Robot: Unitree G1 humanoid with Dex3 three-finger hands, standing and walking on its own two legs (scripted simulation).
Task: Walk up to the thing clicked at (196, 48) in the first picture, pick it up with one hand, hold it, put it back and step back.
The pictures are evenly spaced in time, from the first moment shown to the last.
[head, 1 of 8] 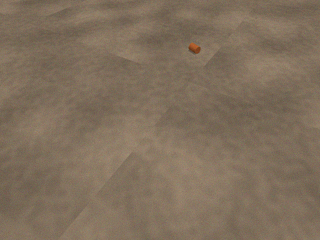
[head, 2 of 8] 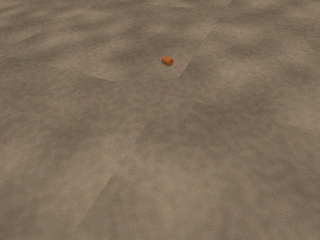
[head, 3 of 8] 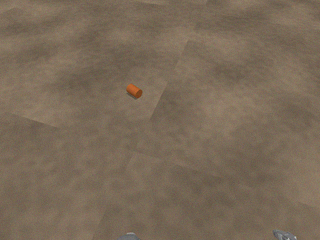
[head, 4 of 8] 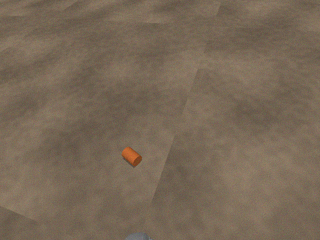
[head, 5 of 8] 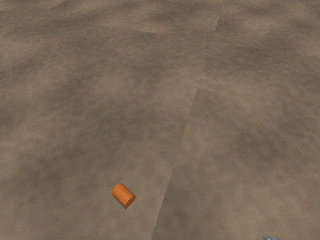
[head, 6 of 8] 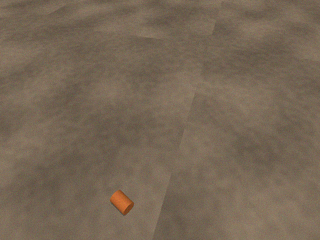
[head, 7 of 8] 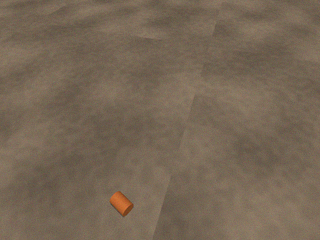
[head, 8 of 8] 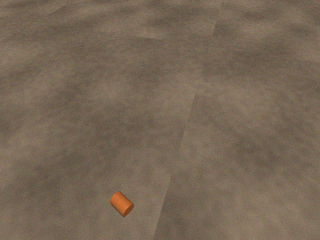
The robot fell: no
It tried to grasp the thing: no
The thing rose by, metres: 0.00
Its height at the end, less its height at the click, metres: +0.00
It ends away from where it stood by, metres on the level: 0.00
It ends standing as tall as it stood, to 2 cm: yes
